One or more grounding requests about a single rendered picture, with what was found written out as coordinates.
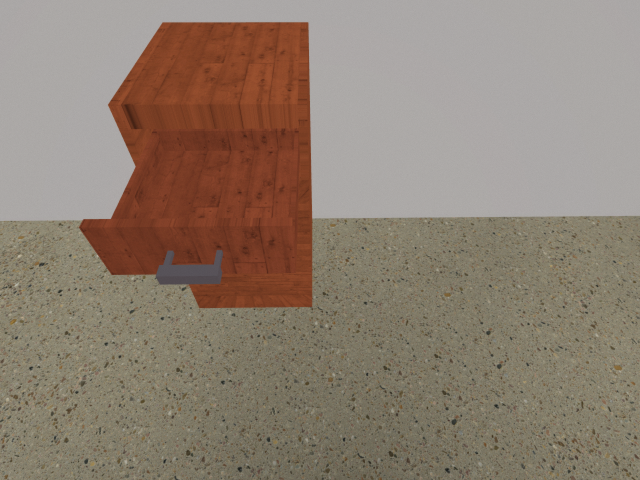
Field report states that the drawer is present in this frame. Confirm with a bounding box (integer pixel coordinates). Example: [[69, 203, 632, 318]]
[[79, 128, 300, 275]]

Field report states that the handle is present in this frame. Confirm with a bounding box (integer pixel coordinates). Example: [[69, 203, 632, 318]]
[[156, 250, 223, 285]]

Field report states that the cabinet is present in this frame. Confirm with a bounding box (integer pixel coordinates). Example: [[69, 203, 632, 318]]
[[108, 22, 312, 308]]

